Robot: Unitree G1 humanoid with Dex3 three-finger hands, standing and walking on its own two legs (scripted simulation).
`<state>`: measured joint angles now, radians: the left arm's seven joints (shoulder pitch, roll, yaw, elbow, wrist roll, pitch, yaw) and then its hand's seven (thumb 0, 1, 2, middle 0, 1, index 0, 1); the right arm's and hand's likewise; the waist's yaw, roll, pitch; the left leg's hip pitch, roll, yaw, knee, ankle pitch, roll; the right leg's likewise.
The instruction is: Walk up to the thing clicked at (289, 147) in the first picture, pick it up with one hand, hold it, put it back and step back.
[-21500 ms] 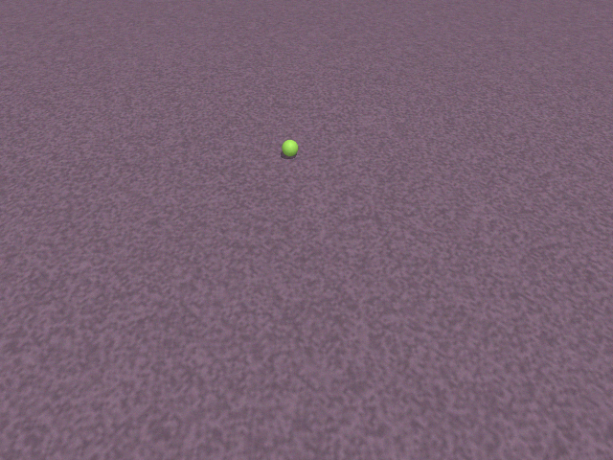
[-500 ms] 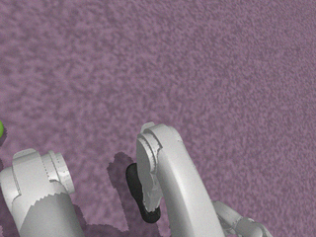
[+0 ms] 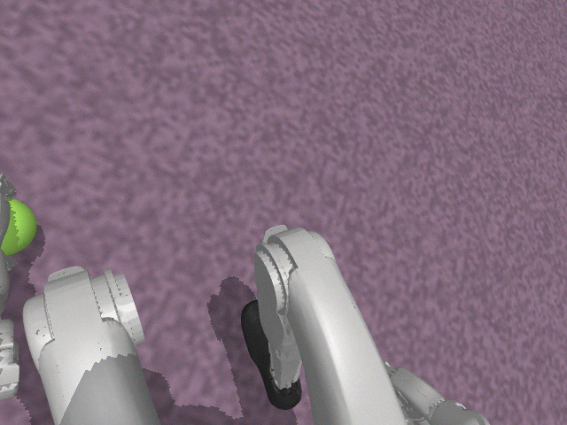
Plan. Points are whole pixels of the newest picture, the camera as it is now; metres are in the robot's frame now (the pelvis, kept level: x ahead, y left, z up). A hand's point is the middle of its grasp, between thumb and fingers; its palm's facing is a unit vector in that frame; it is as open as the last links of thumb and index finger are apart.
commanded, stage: settle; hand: left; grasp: from above
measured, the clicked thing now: out of the picture +0.40 +0.30 -0.24
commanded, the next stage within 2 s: lift in 0.46 s
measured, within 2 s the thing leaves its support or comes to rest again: neither
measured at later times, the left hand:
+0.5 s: hand out of the picture +0.37 +0.30 -0.13, palm faces -0.40 -0.15 -0.91, open 10.8 cm
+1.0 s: hand out of the picture +0.34 +0.31 -0.03, palm faces -0.42 -0.14 -0.90, open 10.9 cm
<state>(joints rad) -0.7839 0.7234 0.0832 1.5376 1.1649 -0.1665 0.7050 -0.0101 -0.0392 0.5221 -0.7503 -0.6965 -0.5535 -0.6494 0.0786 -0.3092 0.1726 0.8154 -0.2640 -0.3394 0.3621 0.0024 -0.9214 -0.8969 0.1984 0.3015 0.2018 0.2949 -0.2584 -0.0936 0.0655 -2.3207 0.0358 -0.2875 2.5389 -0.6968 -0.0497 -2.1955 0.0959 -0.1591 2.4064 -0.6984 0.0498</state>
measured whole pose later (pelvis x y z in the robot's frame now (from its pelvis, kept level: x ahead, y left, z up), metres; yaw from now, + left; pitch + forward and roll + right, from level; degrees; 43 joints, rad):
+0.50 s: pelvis -0.01 -0.01 +0.03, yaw +5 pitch +30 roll -7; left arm -0.75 0.58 0.03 1.28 1.15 -0.15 0.42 -0.01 -0.04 0.52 -0.74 -0.70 -0.56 -0.64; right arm 0.15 -0.30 0.03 0.80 -0.14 -0.13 0.22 0.00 -0.92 -0.90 0.20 0.30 0.20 0.29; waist -0.16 0.00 -0.08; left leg -2.29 0.04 -0.18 2.40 -0.64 -0.05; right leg -2.20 0.06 -0.08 2.34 -0.68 0.03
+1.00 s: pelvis -0.01 -0.01 +0.09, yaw +8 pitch +32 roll -5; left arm -0.59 0.51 -0.03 0.99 1.07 -0.08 0.25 -0.02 -0.07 0.56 -0.77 -0.69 -0.58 -0.62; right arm 0.17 -0.27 -0.03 0.73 -0.06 -0.03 0.10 0.00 -0.93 -0.90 0.20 0.30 0.20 0.30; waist -0.09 0.04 -0.17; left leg -2.12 0.04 -0.12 2.17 -0.62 -0.04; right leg -2.04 0.04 -0.05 2.14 -0.68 0.02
